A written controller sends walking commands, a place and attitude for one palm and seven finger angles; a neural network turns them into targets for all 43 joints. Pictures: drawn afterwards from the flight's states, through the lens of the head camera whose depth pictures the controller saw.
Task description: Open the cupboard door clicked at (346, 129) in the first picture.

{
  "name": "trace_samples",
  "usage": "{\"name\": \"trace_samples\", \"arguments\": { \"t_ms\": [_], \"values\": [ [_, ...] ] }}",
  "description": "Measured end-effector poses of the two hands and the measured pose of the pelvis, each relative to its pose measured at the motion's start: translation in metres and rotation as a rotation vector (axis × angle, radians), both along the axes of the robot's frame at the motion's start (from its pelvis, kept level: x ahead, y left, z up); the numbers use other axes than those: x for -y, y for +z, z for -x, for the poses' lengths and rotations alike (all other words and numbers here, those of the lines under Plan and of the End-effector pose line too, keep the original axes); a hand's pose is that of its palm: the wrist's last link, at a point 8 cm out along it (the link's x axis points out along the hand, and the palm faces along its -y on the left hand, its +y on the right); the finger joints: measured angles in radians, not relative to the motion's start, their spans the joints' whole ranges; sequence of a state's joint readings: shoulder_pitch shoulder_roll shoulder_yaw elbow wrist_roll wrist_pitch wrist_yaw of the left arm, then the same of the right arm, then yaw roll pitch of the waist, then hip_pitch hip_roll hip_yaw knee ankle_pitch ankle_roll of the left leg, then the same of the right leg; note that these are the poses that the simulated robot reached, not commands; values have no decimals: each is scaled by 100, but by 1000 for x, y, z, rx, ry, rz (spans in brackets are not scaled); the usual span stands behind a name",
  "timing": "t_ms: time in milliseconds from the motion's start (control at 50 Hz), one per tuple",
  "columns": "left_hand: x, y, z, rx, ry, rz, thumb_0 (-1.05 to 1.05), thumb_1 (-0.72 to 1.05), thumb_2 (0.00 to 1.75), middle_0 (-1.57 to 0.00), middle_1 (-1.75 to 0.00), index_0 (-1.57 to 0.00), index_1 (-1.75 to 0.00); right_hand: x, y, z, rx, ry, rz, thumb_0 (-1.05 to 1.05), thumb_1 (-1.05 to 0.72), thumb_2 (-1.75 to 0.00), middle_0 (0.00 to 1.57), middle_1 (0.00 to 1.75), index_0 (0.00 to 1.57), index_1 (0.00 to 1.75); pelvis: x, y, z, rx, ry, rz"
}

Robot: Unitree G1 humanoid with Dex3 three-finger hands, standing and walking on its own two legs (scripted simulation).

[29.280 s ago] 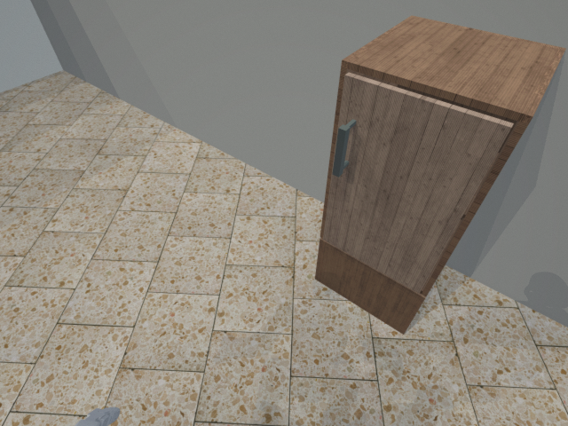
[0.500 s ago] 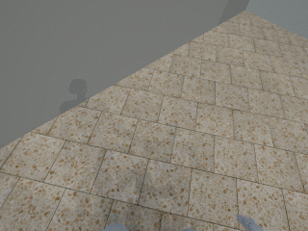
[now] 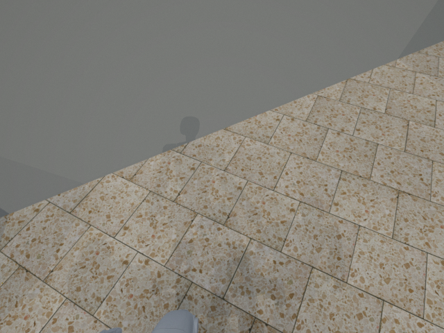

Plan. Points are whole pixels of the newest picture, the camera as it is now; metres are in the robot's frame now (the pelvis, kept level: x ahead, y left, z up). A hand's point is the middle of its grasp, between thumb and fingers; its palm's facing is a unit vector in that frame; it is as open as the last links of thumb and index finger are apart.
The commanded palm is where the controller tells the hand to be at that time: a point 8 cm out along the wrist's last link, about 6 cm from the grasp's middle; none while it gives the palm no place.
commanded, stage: turn to face it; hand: left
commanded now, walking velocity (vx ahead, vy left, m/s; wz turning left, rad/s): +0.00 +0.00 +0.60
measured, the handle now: out of the picture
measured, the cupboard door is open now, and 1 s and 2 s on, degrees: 53 53 53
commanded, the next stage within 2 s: none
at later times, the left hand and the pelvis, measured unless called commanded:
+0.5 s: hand out of the picture +0.04 +0.25 -0.16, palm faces +0.30 -0.92 -0.27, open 7.4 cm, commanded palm none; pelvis +0.00 +0.01 +0.00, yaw +17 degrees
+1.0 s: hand out of the picture -0.09 +0.18 -0.20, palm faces +0.61 -0.77 -0.21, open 7.4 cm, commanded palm none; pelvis -0.01 -0.01 -0.02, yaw +37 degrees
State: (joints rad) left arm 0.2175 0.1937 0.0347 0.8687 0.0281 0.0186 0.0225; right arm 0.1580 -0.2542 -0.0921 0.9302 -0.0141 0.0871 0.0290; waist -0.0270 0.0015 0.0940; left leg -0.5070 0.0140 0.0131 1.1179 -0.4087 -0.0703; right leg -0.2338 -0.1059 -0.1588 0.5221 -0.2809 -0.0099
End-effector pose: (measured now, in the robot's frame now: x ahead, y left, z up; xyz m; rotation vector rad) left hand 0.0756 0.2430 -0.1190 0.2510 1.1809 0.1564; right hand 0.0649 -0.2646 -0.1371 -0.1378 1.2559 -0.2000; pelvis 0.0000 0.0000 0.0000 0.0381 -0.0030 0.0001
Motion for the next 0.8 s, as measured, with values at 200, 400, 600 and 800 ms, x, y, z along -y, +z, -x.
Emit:
{"name": "trace_samples", "arguments": {
  "t_ms": [200, 400, 600, 800],
  "values": [
    [-24, -41, 67, -67, 198, 80, 0, 90, 90, -20, -30, -21, -30, -37, 7, -68, 75, 212, 62, 1, -91, -90, 20, 30, 20, 30, -20, -18, 2, -3, 147, 31],
    [-52, -23, 71, -28, 296, 39, 1, 90, 90, -20, -30, -20, -29, -60, 20, -74, 68, 320, 69, 0, -91, -90, 20, 30, 20, 30, -19, -3, 5, -10, 242, 60],
    [-26, -4, 54, 97, 343, -40, 0, 90, 90, -20, -30, -20, -30, -28, -11, -78, -3, 364, 15, 0, -90, -90, 20, 30, 21, 30, 18, -13, -2, -21, 356, 39],
    [24, -3, 111, 13, 495, 16, 0, 90, 90, -20, -30, -21, -30, -27, 1, -120, -28, 494, 24, 1, -91, -90, 20, 30, 20, 30, 29, 0, -6, 2, 510, 6]
  ]
}}
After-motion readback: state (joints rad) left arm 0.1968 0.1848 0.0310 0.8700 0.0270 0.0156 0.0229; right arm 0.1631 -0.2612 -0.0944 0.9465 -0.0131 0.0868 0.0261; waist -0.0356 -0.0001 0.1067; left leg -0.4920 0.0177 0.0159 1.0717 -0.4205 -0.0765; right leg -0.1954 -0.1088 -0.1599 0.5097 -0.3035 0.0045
